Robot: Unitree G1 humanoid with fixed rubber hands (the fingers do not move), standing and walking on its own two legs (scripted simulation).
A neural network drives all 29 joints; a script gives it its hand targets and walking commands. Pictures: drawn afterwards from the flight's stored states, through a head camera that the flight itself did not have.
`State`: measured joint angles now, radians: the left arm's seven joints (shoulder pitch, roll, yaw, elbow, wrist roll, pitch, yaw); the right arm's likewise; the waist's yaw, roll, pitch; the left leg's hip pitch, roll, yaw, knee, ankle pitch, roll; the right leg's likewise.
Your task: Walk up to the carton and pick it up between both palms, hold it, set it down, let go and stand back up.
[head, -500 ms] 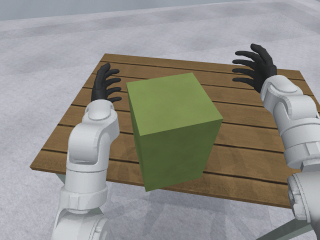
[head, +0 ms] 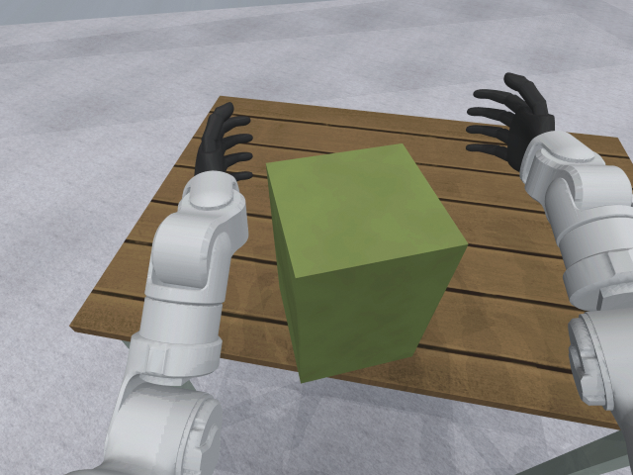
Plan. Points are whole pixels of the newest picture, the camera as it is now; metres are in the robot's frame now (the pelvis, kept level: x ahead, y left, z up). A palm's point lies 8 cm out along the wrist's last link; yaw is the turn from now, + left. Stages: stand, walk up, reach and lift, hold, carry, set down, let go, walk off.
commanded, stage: reach and lift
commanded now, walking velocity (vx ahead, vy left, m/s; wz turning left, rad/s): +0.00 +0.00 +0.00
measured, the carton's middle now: (348, 271) +0.38 +0.03 +0.06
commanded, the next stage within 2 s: none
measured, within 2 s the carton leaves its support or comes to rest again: neither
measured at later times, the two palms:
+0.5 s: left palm (218, 215) +0.38 +0.19 +0.14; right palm (495, 183) +0.48 -0.13 +0.15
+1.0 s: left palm (237, 223) +0.38 +0.18 +0.12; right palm (464, 195) +0.48 -0.10 +0.12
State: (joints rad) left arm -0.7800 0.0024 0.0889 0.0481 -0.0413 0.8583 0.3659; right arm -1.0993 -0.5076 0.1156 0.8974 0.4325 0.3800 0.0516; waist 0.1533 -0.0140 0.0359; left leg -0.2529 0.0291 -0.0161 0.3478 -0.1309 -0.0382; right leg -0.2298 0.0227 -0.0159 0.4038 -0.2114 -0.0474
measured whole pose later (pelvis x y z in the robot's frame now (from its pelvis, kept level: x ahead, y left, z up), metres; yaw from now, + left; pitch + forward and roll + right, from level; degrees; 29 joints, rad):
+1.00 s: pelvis +0.00 +0.00 +0.00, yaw +0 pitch +6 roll +0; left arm -0.64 -0.08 0.09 0.24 0.05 0.48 0.32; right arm -0.98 -0.33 0.12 0.97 0.42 0.11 0.03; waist 0.15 -0.01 0.03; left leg -0.34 0.04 -0.02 0.36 -0.13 -0.04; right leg -0.30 0.03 -0.02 0.38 -0.20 -0.04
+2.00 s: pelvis +0.00 +0.00 +0.00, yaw +0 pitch +8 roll +0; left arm -0.64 -0.11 0.09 0.27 0.07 0.42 0.39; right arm -0.98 -0.25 0.12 0.97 0.38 0.11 -0.07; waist 0.15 0.00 0.00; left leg -0.39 0.05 -0.02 0.38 -0.14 -0.04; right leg -0.34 0.04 -0.02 0.37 -0.18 -0.04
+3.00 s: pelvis +0.00 -0.01 +0.00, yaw +0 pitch +8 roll +0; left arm -0.64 -0.16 0.28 0.38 0.22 0.31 0.21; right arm -0.98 -0.10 -0.09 1.07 0.09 -0.01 0.00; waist 0.15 0.00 -0.08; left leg -0.37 0.05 -0.02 0.34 -0.11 -0.05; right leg -0.34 0.04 -0.02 0.37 -0.17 -0.04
